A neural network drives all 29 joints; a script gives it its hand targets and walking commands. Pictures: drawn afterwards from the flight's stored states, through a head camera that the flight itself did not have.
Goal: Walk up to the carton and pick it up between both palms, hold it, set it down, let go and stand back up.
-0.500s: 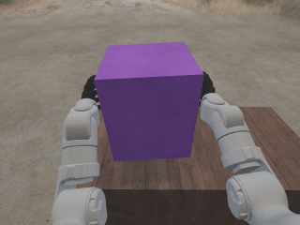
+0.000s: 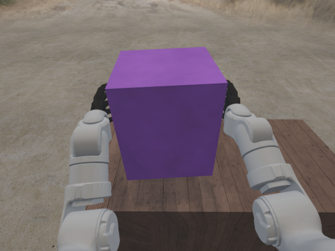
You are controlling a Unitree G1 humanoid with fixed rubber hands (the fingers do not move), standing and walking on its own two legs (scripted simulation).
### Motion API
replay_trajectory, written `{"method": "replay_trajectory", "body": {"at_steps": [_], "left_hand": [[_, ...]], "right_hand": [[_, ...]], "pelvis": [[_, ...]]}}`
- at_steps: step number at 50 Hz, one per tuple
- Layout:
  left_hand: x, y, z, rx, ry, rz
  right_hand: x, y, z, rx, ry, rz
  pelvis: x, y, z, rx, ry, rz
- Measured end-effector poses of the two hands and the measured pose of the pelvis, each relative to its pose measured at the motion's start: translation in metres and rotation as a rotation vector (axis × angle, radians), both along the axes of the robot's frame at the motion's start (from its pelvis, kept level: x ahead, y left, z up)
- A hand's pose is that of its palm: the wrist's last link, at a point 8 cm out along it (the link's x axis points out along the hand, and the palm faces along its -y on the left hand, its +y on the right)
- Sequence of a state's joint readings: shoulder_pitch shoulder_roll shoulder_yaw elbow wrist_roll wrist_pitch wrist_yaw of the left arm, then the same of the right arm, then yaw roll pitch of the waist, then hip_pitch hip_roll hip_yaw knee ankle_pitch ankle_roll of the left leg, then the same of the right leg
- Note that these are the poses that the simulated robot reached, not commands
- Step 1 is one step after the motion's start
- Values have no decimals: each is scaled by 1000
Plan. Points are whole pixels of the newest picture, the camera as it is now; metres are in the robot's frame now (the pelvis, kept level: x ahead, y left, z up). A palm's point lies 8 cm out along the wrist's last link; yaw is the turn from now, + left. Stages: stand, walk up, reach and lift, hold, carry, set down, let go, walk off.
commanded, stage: hold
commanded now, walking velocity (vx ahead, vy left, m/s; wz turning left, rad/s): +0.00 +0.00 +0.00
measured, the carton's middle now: (166, 113) +0.39 +0.00 +0.20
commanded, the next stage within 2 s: set down in 0.54 s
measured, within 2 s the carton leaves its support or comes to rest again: neither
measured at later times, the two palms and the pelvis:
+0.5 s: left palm (100, 115) +0.35 +0.16 +0.22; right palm (231, 110) +0.36 -0.15 +0.22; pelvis +0.00 +0.00 +0.00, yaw +0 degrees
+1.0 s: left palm (105, 123) +0.37 +0.15 +0.19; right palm (227, 128) +0.36 -0.15 +0.17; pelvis +0.00 +0.00 +0.00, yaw +1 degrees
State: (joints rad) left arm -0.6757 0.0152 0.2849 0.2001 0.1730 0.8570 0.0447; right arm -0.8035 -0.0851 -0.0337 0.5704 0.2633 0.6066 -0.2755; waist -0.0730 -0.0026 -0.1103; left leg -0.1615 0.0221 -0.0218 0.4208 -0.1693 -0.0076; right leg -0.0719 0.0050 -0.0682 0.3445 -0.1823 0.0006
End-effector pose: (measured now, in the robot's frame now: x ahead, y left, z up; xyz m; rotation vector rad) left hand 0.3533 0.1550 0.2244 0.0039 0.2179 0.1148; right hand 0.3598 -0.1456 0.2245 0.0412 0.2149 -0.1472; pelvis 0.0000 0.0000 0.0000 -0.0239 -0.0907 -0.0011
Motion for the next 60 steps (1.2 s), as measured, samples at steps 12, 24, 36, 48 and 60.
{"method": "replay_trajectory", "body": {"at_steps": [12, 24, 36, 48, 60], "left_hand": [[0, 0, 0, 1, 0, 0], [0, 0, 0, 0, -1, 1], [1, -1, -7, -2, -19, -4], [19, -2, -28, 30, -54, -50], [29, -4, -64, 40, -27, -92]], "right_hand": [[0, 0, 0, 0, 1, 0], [0, 0, 0, 0, 2, 1], [-1, -1, -8, 4, -19, -14], [1, 0, -44, -11, -66, -58], [-2, -1, -84, -10, -46, -94]], "pelvis": [[0, 0, 0, 0, 0, 0], [0, 0, 0, 0, 1, 0], [-2, 1, 1, 6, -43, 4], [-5, -1, 1, 12, -79, 12], [-1, 4, 2, 6, -37, 3]]}}
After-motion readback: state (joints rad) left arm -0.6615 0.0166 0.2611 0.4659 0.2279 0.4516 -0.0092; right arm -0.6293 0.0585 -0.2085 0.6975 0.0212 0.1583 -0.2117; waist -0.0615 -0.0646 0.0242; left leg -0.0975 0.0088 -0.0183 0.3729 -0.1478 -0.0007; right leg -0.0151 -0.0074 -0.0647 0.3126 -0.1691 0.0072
